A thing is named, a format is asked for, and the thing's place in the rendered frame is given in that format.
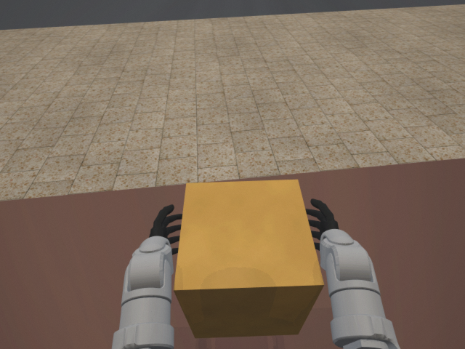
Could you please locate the robot left hand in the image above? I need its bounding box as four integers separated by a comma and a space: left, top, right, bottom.
149, 204, 182, 255

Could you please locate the carton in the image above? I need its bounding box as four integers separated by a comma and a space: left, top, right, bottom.
174, 180, 324, 338

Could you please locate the robot right hand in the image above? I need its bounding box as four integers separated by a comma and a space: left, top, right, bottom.
306, 198, 339, 251

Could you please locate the left robot forearm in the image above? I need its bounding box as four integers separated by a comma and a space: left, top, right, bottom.
112, 236, 174, 349

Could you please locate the right robot forearm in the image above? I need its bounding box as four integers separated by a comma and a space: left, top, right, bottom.
320, 229, 400, 349

